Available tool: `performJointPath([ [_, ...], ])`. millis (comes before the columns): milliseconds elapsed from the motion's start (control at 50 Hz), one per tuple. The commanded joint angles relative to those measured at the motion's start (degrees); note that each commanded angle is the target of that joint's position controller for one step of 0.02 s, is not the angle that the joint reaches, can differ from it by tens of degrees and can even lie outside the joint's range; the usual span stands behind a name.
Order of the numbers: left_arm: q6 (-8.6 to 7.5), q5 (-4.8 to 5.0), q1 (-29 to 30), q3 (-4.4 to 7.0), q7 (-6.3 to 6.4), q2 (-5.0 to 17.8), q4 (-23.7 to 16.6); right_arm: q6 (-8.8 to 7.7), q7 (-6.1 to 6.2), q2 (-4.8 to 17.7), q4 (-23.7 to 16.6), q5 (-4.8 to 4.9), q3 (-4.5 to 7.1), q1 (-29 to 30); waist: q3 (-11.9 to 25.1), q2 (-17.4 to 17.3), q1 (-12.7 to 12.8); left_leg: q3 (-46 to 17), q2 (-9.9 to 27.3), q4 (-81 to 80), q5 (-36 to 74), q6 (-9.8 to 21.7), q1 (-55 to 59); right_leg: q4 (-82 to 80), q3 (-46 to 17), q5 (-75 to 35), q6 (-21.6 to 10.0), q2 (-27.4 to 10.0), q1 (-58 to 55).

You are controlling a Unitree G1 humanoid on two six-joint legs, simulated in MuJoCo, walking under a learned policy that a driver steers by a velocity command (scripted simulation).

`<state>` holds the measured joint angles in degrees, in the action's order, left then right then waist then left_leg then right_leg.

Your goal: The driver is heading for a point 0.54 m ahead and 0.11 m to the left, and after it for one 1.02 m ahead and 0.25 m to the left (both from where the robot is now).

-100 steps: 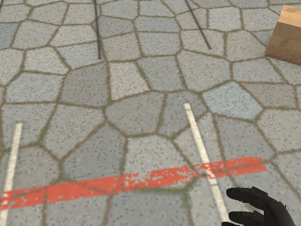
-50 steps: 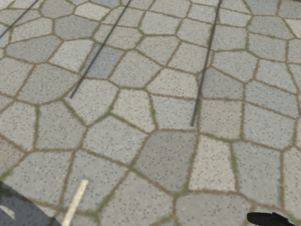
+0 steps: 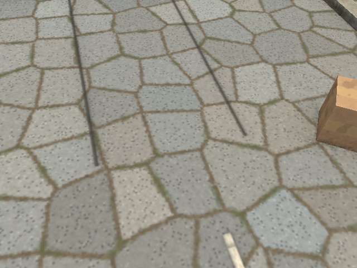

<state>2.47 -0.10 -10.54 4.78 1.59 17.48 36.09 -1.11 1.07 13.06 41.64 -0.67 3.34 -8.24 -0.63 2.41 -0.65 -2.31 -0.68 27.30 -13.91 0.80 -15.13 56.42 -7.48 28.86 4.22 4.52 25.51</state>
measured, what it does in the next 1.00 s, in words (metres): walks ahead: right foot, then left foot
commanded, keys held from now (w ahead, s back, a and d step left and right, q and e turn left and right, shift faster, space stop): no key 0.02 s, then w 0.98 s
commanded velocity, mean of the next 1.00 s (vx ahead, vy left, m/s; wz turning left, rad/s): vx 0.37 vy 0.00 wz -0.04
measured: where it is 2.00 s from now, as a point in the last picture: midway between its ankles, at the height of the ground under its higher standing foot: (147, 160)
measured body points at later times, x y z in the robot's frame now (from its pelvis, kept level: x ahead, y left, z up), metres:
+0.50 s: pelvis +0.10 +0.01 +0.00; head +0.13 +0.01 +0.44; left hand +0.09 +0.29 -0.12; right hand +0.32 -0.23 -0.09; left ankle +0.22 +0.13 -0.72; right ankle -0.03 -0.14 -0.74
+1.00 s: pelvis +0.35 +0.04 +0.00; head +0.38 +0.04 +0.45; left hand +0.58 +0.25 -0.08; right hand +0.34 -0.24 -0.13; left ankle +0.22 +0.13 -0.74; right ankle +0.54 -0.11 -0.70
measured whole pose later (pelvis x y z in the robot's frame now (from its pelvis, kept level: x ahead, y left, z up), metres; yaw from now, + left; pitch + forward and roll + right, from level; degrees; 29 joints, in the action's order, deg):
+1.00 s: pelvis +0.35 +0.04 +0.00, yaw +0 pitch +2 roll +2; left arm -4.4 0.9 -3.7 2.0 -2.0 14.2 36.7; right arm -3.9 -0.6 15.7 48.3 1.0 2.3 -22.2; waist -1.1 2.5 -5.6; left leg 1.7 -3.6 13.2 -17.8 2.8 2.2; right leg 33.6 -0.9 -3.3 -0.4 -4.6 37.0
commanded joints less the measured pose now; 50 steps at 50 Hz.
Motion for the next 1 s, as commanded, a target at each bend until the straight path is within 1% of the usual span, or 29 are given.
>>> performJointPath([
  [20, -0.57, 0.07, -0.6, 0.08, -0.11, 0.47, -2.97, 0.02, 0.16, 6.91, -4.19, 0.11, 1.32, 5.47, 4.6, -10.86, 1.68, -8.17, 10.49, -5.88, 26.71, 10.25, 4.66, -4.92, 3.47, -1.8, 1.7, -3.9, -1.43],
  [40, -0.78, 0.05, 0.44, -0.67, -0.21, -1.08, -3.02, 0.35, 0.14, 6.51, -3.52, 0.06, 1.18, 3.49, 6.08, -11.88, 0.33, -7.53, 9.64, -6.52, 20.65, 10.02, 5.34, -10.78, 4.99, -2.5, 1.5, -4.34, -4.14],
  [80, -0.96, 0.77, 1.78, -0.41, -0.45, 0.27, -3.22, 0.99, 0.08, 9.29, -2.6, 0.55, 1.84, -0.51, 5.19, -13.88, -1.86, -10.1, 9.82, -8.7, 0.63, 10.87, 4.87, -18.67, 7.94, -3.66, 0.7, -3.03, -6.86],
  [100, -1.19, 0.99, 0.92, -0.04, -0.57, 1.31, -2.9, 1.24, 0.09, 10.77, -2.63, 1.09, 2.15, -1.11, 3.91, -13.86, -1.52, -11.79, 10.27, -9.58, -7.71, 11.01, 3.38, -23.37, 9.3, -6.38, -0.33, -2.24, -8.79],
  [140, -2.09, 0.77, -1.5, 0.25, -0.66, 1.89, -1.75, 1.19, 0.08, 10.78, -2.45, 1.71, 2.01, -2.03, 1.53, -12.1, -0.12, -13.09, 9.94, -9.83, -16.54, 9.67, -1.52, -32.46, 10.02, -10.38, -3.53, -1.42, -15.33],
  [160, -2.72, 0.53, -3.87, 0.34, -0.51, 2.41, -1.45, 0.64, -0.06, 9.25, -2.57, 1.58, 1.5, -1.49, 2.19, -10.72, 1.2, -12.67, 9.3, -7.84, -17.74, 7.67, -6.14, -32.24, 6.8, -10.41, -5.67, -3.87, -21.15],
  [180, -3.35, -0.04, -8.84, 0.94, -0.24, 4.81, -0.48, -0.28, -0.31, 5.81, -3.89, 1.08, 0.43, 1.73, 3.22, -5.17, 3.54, -7.62, 6.08, 0.13, -15.87, 4.47, -13.94, -32.44, -0.68, -6.57, -8.9, -9.7, -27.35],
  [200, -3.79, -0.44, -13.62, 2.35, -0.7, 9.02, 1.52, -1.51, -0.43, 3.28, -5.86, 1.22, -0.19, 4.42, 2.51, 8.38, 4.46, 4.12, -1.77, 13.37, -13.58, 0.43, -19.99, -38.5, -13.44, 6.98, -14.28, -16.51, -26.38],
  [220, -4.45, -0.47, -14.44, 2.34, -1.08, 9.37, 1.17, -2.52, -0.43, 6.83, -7.5, 1.91, 0.66, 8.33, -3.36, 11.76, 7.06, 2.92, -0.34, 20.85, -17.56, -0.14, -27.39, -46.15, -25.87, 10.43, -19.47, -23.52, -24.4],
  [240, -5.33, -0.87, -14.33, 1.68, -0.71, 7.54, 1.53, -3.18, -0.67, 8.73, -7.86, 2.76, 1.57, 9.18, -6.69, 9.91, 6.42, -0.09, 2.4, 28.58, -17.51, 0.45, -32.24, -47.29, -27.96, 9.39, -20.76, -25.2, -24.3],
  [280, -6.28, 0.17, -12.73, 0.96, -0.42, 5.53, 1.45, -3.9, -1.52, 7.96, -6.32, 2.44, 1.68, 5.68, -6.28, 7.01, 4.36, -0.97, 4.89, 32.68, -11.34, 1.53, -36.86, -46.93, -22.56, 3.75, -18.83, -22.75, -28.17],
  [320, -6.2, 0.33, -11.54, 0.67, -0.44, 4.78, 1.23, -4.44, -2.49, 6.48, -5.86, 1.65, 1.24, 6.27, -5.1, 4.14, 4.05, 0.42, 5.68, 28.29, -4.21, 1.25, -34.11, -47.66, -14.53, -7.75, -16.59, -19.46, -27.42],
  [360, -5.87, 0.48, -10.84, 0.67, -0.68, 4.58, 1.41, -4.61, -3.41, 4.29, -5.62, 1.17, 0.32, 7.37, -3.66, 4.21, 4.16, 3.11, 4.31, 20.78, 1.54, 0.01, -25.98, -47.53, -6.74, -16.14, -15.16, -15.94, -23.11],
  [400, -5.86, 0.74, -11.66, 1.02, -0.91, 5.72, 1.95, -4.45, -3.87, 4.0, -5.78, 1.53, -0.09, 8.66, -3.39, 5.38, 4.63, 4.47, 2.84, 14.11, 4.73, -0.81, -18.74, -47.45, -3.02, -18.49, -14.76, -14.73, -19.16],
  [480, -6.04, 1.71, -12.78, 1.79, -1.21, 8.3, 3.03, -4.07, -4.16, 7.13, -6.61, 2.31, 0.4, 8.61, -4.18, 5.47, 3.44, 4.05, 2.22, 7.13, 6.15, 0.54, -11.17, -46.73, -4.18, -17.09, -14.48, -18.33, -17.66],
  [520, -5.85, 1.47, -11.74, 1.69, -1.14, 8.34, 3.19, -3.86, -3.73, 9.12, -5.02, 1.99, 1.45, 2.64, -1.72, 4.46, -0.38, 5.48, 0.27, 4.68, 5.79, 2.44, -2.29, -39.86, -1.87, -27.9, -12.58, -17.25, -16.99],
  [540, -5.82, 1.14, -12.04, 1.11, -1.04, 6.71, 3.32, -3.75, -3.15, 11.18, -2.9, 1.91, 2.64, -4.85, 2.61, 2.71, -3.75, 5.72, -0.39, 3.95, 5.25, 3.97, 7.21, -29.63, 1.34, -35.94, -10.89, -14.4, -14.95],
  [560, -5.73, -0.03, -12.34, -0.17, -0.85, 3.45, 1.99, -3.84, -2.51, 15.04, -1.38, 1.36, 3.71, -14.96, 10.85, -4.45, -7.65, -5.72, 9.06, 2.89, 1.82, 7.48, 22.13, -10.69, 5.01, -28.43, -7.96, -10.55, -5.7],
  [580, -6.69, 0.98, -18.07, -1.72, -0.59, -2.12, 0.16, -4.01, -2.91, 20.72, -0.6, 0.27, 4.39, -18.7, 17.97, -22.82, -4.5, -36.71, 22.24, -8.69, -15.03, 16.58, 34.32, 9.83, 4.74, 1.74, -4.04, -1.02, 11.7],
  [600, -7.46, 2.25, -15.41, -0.41, -0.6, 3.81, 0.94, -4.33, -3.03, 15.56, -1.06, 1.08, 3.1, -15.99, 14.02, -16.68, -5.36, -43.04, 22.4, -14.98, -24.52, 16.5, 30.35, 17.42, -0.71, 2.0, -4.08, -3.44, 18.14],
  [620, -7.74, 3.05, -10.22, 0.3, -0.91, 6.47, -0.1, -4.37, -2.78, 12.92, -1.39, 1.24, 2.15, -12.13, 6.72, -12.66, -4.49, -34.85, 21.44, -14.41, -21.98, 14.52, 24.13, 18.55, 0.76, -2.92, -5.3, -6.65, 21.19],
  [640, -7.85, 2.34, -7.53, 0.05, -0.78, 5.96, -0.36, -4.28, -2.71, 11.51, -1.81, 0.84, 1.62, -9.04, 3.74, -7.45, -3.06, -27.97, 19.1, -14.1, -14.34, 13.28, 17.63, 16.76, 2.16, -7.92, -5.81, -9.23, 19.21],
  [660, -7.81, 1.24, -6.55, 0.08, -0.78, 5.13, -0.27, -4.24, -2.82, 10.03, -2.05, 0.29, 1.21, -6.87, 1.77, -6.34, -1.61, -22.73, 16.37, -14.76, -8.4, 12.68, 12.73, 13.62, 2.3, -11.29, -5.9, -10.8, 17.4],
  [680, -7.47, 1.01, -7.53, 0.15, -1.03, 4.38, 0.16, -4.42, -2.78, 9.04, -2.24, -0.31, 0.89, -5.6, 1.59, -7.78, 0.06, -18.98, 14.43, -15.97, -4.65, 12.06, 9.23, 11.78, 2.02, -13.78, -5.99, -12.06, 14.18],
  [700, -7.06, 1.03, -8.35, 0.06, -1.19, 3.61, 0.69, -4.72, -2.73, 8.58, -2.13, -0.2, 0.85, -5.17, 1.66, -8.39, 0.8, -16.61, 13.39, -17.24, -2.0, 12.24, 7.56, 10.49, 2.38, -15.17, -5.76, -12.3, 12.5],
  [800, -6.4, 0.07, -1.89, -0.65, -1.09, 1.96, -0.7, -5.25, -2.02, 10.06, 0.28, 0.74, 1.14, -7.46, -1.74, -4.78, 0.42, -8.61, 12.41, -20.35, 10.74, 13.17, 6.56, -1.08, 3.73, -24.27, -3.27, -12.72, 16.82],
  [900, -7.57, 0.69, 8.48, -1.82, -2.45, -0.01, -2.88, -4.27, -1.46, 11.77, 2.72, 1.61, 1.23, -12.2, -3.24, -4.72, -3.7, -3.05, 10.95, -19.66, 14.9, 11.06, 8.89, -18.07, 6.69, -35.01, -3.31, -10.22, 13.39],
  [960, -8.02, 1.17, 13.29, -1.94, -3.74, 0.19, -4.66, -3.37, -1.41, 12.29, 4.3, 1.88, 1.27, -15.2, -4.45, -4.79, -5.2, -3.53, 12.96, -17.73, 15.53, 11.0, 13.69, -23.1, 7.07, -33.98, -4.37, -8.99, 13.8],
  [1000, -8.25, 1.21, 14.6, -1.78, -4.51, 0.84, -5.61, -2.69, -1.25, 12.82, 5.04, 1.97, 1.47, -15.91, -4.35, -5.53, -4.71, -4.04, 14.59, -15.26, 19.43, 10.35, 17.71, -25.39, 7.13, -30.06, -5.87, -8.15, 13.73],
])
